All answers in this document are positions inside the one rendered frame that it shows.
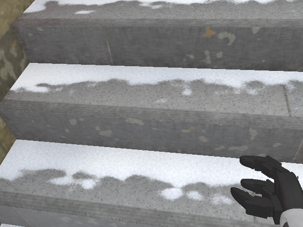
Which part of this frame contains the robot right forearm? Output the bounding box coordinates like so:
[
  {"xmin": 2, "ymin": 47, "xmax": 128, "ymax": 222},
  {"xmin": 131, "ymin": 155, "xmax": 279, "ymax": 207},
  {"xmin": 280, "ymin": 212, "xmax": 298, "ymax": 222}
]
[{"xmin": 279, "ymin": 208, "xmax": 303, "ymax": 227}]

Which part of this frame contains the right robot hand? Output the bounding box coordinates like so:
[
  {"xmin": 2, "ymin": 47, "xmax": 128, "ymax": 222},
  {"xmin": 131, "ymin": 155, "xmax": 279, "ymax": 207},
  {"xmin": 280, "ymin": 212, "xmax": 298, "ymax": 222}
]
[{"xmin": 230, "ymin": 155, "xmax": 303, "ymax": 225}]

